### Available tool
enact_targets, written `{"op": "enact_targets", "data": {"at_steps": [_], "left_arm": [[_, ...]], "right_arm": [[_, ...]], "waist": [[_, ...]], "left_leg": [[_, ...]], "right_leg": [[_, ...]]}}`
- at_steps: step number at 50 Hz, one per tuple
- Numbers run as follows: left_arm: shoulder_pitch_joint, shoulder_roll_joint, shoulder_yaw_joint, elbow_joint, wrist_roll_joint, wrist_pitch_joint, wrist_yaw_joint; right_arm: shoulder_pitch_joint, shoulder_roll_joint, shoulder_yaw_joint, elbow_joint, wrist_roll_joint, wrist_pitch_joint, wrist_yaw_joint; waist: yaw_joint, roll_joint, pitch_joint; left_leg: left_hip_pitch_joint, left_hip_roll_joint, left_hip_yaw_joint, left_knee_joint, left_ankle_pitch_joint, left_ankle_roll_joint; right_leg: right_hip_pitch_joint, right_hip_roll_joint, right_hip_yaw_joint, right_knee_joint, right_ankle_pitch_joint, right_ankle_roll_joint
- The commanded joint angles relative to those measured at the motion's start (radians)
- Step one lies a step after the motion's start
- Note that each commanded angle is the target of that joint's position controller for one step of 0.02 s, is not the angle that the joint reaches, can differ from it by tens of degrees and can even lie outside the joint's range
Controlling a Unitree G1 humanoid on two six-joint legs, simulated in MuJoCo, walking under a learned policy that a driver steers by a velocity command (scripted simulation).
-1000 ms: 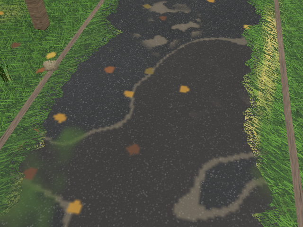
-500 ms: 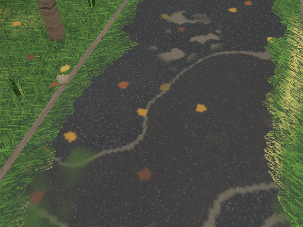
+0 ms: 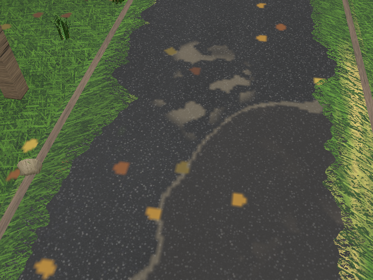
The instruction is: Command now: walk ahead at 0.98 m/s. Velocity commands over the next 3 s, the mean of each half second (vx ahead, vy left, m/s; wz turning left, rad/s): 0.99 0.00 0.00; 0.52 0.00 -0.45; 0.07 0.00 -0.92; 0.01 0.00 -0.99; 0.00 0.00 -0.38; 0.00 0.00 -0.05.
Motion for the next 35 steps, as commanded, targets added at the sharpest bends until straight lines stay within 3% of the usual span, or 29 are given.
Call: {"op": "enact_targets", "data": {"at_steps": [1,3,5,6,7,8,9,10,11,12,13,14,15,17,19,22,24,26,27,29,30,31,32,33,34,35], "left_arm": [[-0.144,0.012,-0.018,-0.089,-0.015,-0.011,-0.013],[-0.179,0.031,-0.018,-0.097,-0.021,-0.012,-0.005],[-0.152,0.069,-0.006,-0.091,-0.017,-0.011,0.009],[-0.088,0.092,0.002,-0.078,-0.017,-0.011,0.018],[0.059,0.129,0.018,-0.04,-0.019,-0.011,0.03],[0.267,0.164,0.039,0.028,-0.018,-0.008,0.046],[0.452,0.223,0.064,0.073,0.001,-0.003,0.065],[0.456,0.311,0.088,0.075,0.038,-0.006,0.068],[0.433,0.245,0.088,0.081,0.004,-0.003,0.046],[0.325,0.193,0.078,0.087,0.0,-0.014,0.041],[0.287,0.127,0.065,0.098,-0.001,-0.025,0.036],[0.266,0.087,0.054,0.112,0.005,-0.032,0.038],[0.269,0.051,0.039,0.133,0.001,-0.037,0.045],[0.294,0.048,0.031,0.163,-0.019,-0.054,0.049],[0.318,0.08,0.034,0.172,-0.03,-0.067,0.044],[0.347,0.09,0.032,0.171,-0.038,-0.08,0.034],[0.401,0.123,0.035,0.184,-0.052,-0.09,0.037],[0.436,0.15,0.036,0.202,-0.05,-0.087,0.041],[0.442,0.165,0.036,0.204,-0.044,-0.083,0.044],[0.463,0.198,0.039,0.215,-0.024,-0.063,0.059],[0.463,0.206,0.04,0.223,-0.014,-0.048,0.071],[0.427,0.22,0.042,0.22,-0.02,-0.037,0.081],[0.436,0.157,0.03,0.192,-0.027,-0.038,0.084],[0.648,-0.02,-0.006,0.188,-0.108,-0.033,0.082],[0.566,0.137,0.027,0.191,-0.088,-0.028,0.102],[0.388,0.136,0.034,0.14,-0.081,-0.027,0.102]], "right_arm": [[-0.038,-0.113,-0.006,-0.065,0.017,-0.037,-0.008],[-0.004,-0.139,-0.004,-0.046,0.013,-0.035,-0.015],[0.005,-0.181,-0.007,-0.039,-0.001,-0.024,-0.026],[0.005,-0.206,-0.011,-0.032,-0.015,-0.012,-0.036],[-0.01,-0.23,-0.018,-0.027,-0.031,0.003,-0.047],[-0.048,-0.245,-0.024,-0.032,-0.039,0.02,-0.054],[-0.073,-0.211,-0.02,-0.048,-0.043,0.022,-0.053],[0.053,-0.007,0.021,-0.09,0.0,0.012,-0.019],[-0.007,-0.111,0.003,-0.102,0.026,-0.01,-0.023],[-0.156,-0.135,-0.001,-0.149,0.027,-0.016,-0.03],[-0.213,-0.127,0.004,-0.162,0.014,-0.017,-0.027],[-0.235,-0.104,0.008,-0.165,0.0,-0.008,-0.02],[-0.221,-0.082,0.014,-0.176,-0.022,0.009,-0.006],[-0.238,-0.041,0.026,-0.19,-0.04,0.036,0.015],[-0.355,-0.05,0.033,-0.241,-0.048,0.046,0.027],[-0.529,-0.062,0.048,-0.308,-0.038,0.036,0.037],[-0.604,-0.054,0.059,-0.327,-0.021,0.029,0.046],[-0.637,-0.08,0.056,-0.336,-0.014,0.03,0.039],[-0.634,-0.099,0.05,-0.337,-0.018,0.028,0.033],[-0.555,-0.134,0.036,-0.316,-0.033,0.025,0.017],[-0.397,-0.161,0.023,-0.271,-0.041,0.016,0.004],[-0.195,-0.185,0.008,-0.207,-0.048,0.007,-0.011],[-0.051,-0.262,-0.014,-0.174,-0.071,0.003,-0.028],[-0.063,-0.326,-0.032,-0.18,-0.08,-0.001,-0.015],[-0.098,-0.275,-0.042,-0.206,-0.039,0.017,-0.004],[-0.193,-0.212,-0.022,-0.206,-0.037,0.011,-0.007]], "waist": [[0.028,0.044,0.184],[0.02,0.053,0.17],[0.044,0.094,0.092],[0.083,0.132,0.037],[0.158,0.16,-0.045],[0.253,0.158,-0.141],[0.318,0.132,-0.235],[0.166,-0.199,-0.341],[0.2,-0.146,-0.394],[0.161,-0.069,-0.174],[0.136,0.045,-0.092],[0.095,0.081,-0.03],[0.046,0.063,-0.006],[0.01,0.026,0.05],[0.014,0.022,0.117],[0.043,0.03,0.172],[0.075,0.027,0.172],[0.086,0.01,0.168],[0.079,-0.002,0.141],[0.038,-0.056,0.046],[-0.032,-0.075,-0.034],[-0.132,-0.079,-0.12],[-0.149,-0.035,-0.24],[-0.018,0.328,-0.498],[-0.058,0.073,-0.581],[-0.039,0.067,-0.378]], "left_leg": [[-0.284,0.241,-0.104,-0.255,0.47,0.075],[-0.113,0.259,-0.07,-0.233,0.711,0.059],[0.061,0.281,-0.049,-0.099,1.115,0.039],[0.117,0.299,-0.046,0.027,1.281,0.032],[0.125,0.318,-0.048,0.217,1.353,0.031],[0.078,0.312,-0.031,0.479,1.299,0.032],[-0.135,0.271,-0.032,0.8,1.024,0.043],[-0.603,0.082,-0.064,1.246,-0.025,0.006],[-0.751,0.049,-0.192,1.353,-0.128,0.035],[-0.831,0.13,-0.187,1.301,0.0,0.049],[-0.793,0.162,-0.181,1.234,0.046,0.052],[-0.745,0.191,-0.188,1.182,0.055,0.048],[-0.691,0.208,-0.192,1.138,0.056,0.035],[-0.701,0.244,-0.175,1.064,0.048,0.005],[-0.773,0.271,-0.122,0.958,0.118,-0.02],[-0.697,0.261,-0.043,0.624,0.346,-0.032],[-0.565,0.217,0.017,0.462,0.485,-0.012],[-0.57,0.19,0.031,0.371,0.52,0.013],[-0.564,0.161,0.044,0.34,0.487,0.027],[-0.478,0.073,0.073,0.33,0.347,0.049],[-0.305,0.046,0.039,0.319,0.316,0.062],[-0.098,0.083,-0.001,0.248,0.408,0.072],[0.16,0.277,-0.159,0.352,0.54,0.083],[0.546,0.69,-0.656,0.363,0.952,0.269],[0.461,0.624,-0.622,0.338,0.987,0.268],[0.294,0.567,-0.444,0.297,0.981,0.218]], "right_leg": [[0.221,0.054,-0.085,-0.235,0.178,-0.014],[0.234,0.092,-0.109,-0.33,0.186,-0.039],[0.289,0.172,-0.143,-0.364,0.078,-0.061],[0.354,0.208,-0.141,-0.364,-0.007,-0.073],[0.496,0.229,-0.115,-0.366,-0.078,-0.091],[0.695,0.229,-0.105,-0.409,-0.122,-0.11],[0.955,0.104,0.02,-0.348,-0.31,-0.14],[1.278,-0.225,0.569,-0.404,-0.54,-0.277],[1.284,-0.233,0.874,-0.616,-0.662,-0.301],[1.117,-0.189,0.674,-0.657,-0.566,-0.254],[0.956,-0.16,0.551,-0.678,-0.445,-0.228],[0.822,-0.113,0.45,-0.699,-0.378,-0.193],[0.715,-0.074,0.38,-0.723,-0.364,-0.166],[0.623,-0.039,0.298,-0.784,-0.356,-0.15],[0.567,-0.013,0.219,-0.85,-0.282,-0.15],[0.506,0.06,0.08,-0.896,-0.032,-0.125],[0.522,0.042,0.053,-0.968,0.123,-0.11],[0.694,0.014,0.023,-0.962,0.316,-0.095],[0.792,0.003,0.006,-0.914,0.482,-0.086],[0.936,-0.018,-0.01,-0.703,0.881,-0.061],[0.919,-0.02,0.007,-0.49,0.948,-0.044],[0.85,0.006,0.008,-0.229,0.857,-0.025],[0.643,0.065,0.011,0.08,0.457,-0.021],[0.271,0.245,0.022,0.617,-0.58,0.032],[0.238,0.195,0.117,0.661,-0.516,0.01],[0.18,0.145,0.113,0.575,-0.445,0.014]]}}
